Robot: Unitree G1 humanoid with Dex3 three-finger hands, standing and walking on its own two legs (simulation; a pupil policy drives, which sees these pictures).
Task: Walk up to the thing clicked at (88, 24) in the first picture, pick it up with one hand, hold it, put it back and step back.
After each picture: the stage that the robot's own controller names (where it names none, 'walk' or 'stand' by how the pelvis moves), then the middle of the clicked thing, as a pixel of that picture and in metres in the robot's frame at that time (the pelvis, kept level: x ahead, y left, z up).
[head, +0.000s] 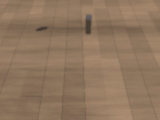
stand; (88, 24) +1.58 -0.05 -0.65
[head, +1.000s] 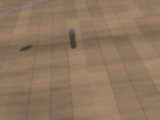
walk; (72, 39) +1.44 +0.21 -0.62
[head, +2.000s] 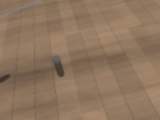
walk; (58, 66) +0.92 +0.33 -0.65
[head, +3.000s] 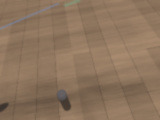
walk; (64, 100) +0.56 +0.24 -0.65
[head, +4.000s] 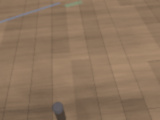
stand; (59, 113) +0.45 +0.20 -0.63
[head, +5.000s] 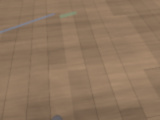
stand; out of the picture +0.41 +0.19 -0.65
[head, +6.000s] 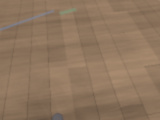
stand; out of the picture +0.40 +0.19 -0.65
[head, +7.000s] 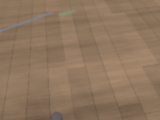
stand; out of the picture +0.42 +0.20 -0.66
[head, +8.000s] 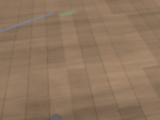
stand; out of the picture +0.41 +0.20 -0.66
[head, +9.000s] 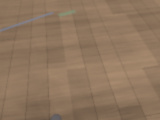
stand; out of the picture +0.41 +0.20 -0.66
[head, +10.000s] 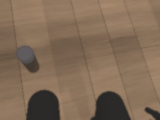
go down; (29, 61) +0.46 +0.24 -0.37
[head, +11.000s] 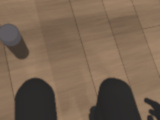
go down; (16, 44) +0.47 +0.27 -0.27
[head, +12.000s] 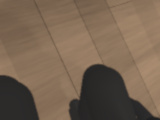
close in; out of the picture +0.44 +0.32 -0.17
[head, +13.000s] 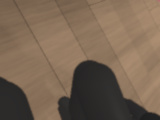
close; out of the picture +0.44 +0.33 -0.15
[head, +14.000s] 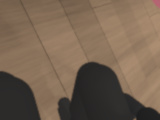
lift; out of the picture +0.39 +0.31 -0.16
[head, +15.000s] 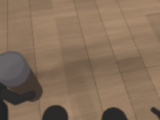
lift; (24, 82) +0.32 +0.20 +0.02
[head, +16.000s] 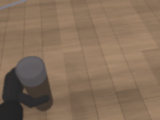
hold; (38, 88) +0.31 +0.16 +0.03
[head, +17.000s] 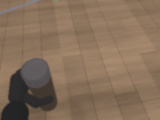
hold; (43, 89) +0.31 +0.15 +0.02
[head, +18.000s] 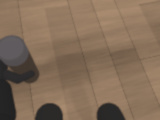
crouch; (22, 64) +0.39 +0.20 -0.04
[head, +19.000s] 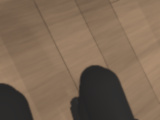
lower; out of the picture +0.45 +0.29 -0.13
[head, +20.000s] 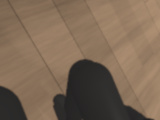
lower; out of the picture +0.44 +0.33 -0.16
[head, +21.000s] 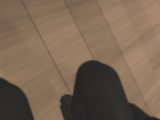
lower; out of the picture +0.41 +0.33 -0.16
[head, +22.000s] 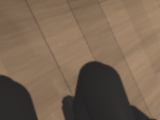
lower; out of the picture +0.41 +0.31 -0.16
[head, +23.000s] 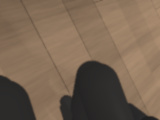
lower; out of the picture +0.41 +0.32 -0.16
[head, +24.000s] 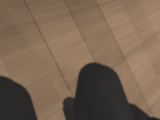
open; out of the picture +0.41 +0.29 -0.17
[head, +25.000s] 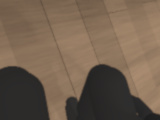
stand; out of the picture +0.41 +0.28 -0.18
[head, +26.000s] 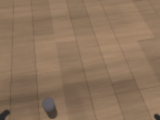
stand; (50, 109) +0.39 +0.19 -0.53
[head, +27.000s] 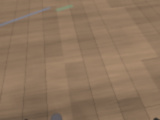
stand; out of the picture +0.40 +0.19 -0.60
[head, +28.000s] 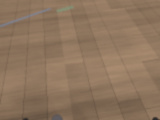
stand; out of the picture +0.39 +0.18 -0.60
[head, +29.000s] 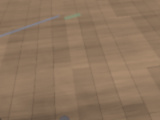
stand; out of the picture +0.42 +0.17 -0.65
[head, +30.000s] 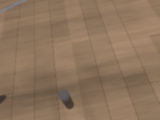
walk; (67, 100) +0.46 +0.22 -0.63
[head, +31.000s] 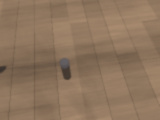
walk; (65, 69) +0.70 +0.15 -0.62
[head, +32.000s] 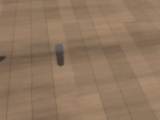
stand; (59, 55) +0.99 +0.21 -0.64
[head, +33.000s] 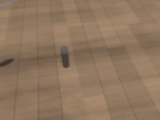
stand; (65, 57) +1.02 +0.20 -0.65
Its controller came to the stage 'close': yes
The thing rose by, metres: 0.68
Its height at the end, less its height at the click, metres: +0.00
